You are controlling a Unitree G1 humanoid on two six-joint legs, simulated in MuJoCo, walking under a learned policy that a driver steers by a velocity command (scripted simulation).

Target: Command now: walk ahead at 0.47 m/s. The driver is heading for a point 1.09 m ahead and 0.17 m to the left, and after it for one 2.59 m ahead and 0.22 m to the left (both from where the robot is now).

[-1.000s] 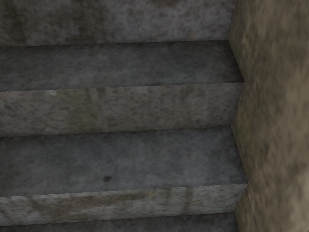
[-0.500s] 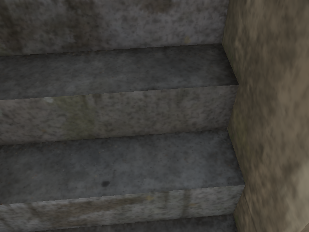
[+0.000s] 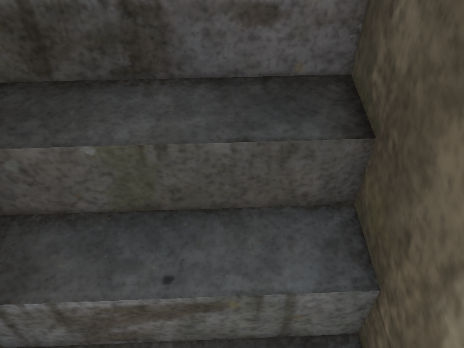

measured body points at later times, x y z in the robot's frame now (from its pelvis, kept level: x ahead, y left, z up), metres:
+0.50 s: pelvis -0.01 +0.00 +0.00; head +0.01 +0.00 +0.45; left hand +0.12 +0.22 -0.13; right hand +0.14 -0.24 -0.13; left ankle -0.05 +0.09 -0.75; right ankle +0.04 -0.14 -0.75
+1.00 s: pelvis -0.02 -0.01 +0.00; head -0.01 -0.01 +0.45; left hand +0.11 +0.23 -0.13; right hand +0.03 -0.27 -0.15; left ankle -0.05 +0.09 -0.75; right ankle +0.04 -0.15 -0.75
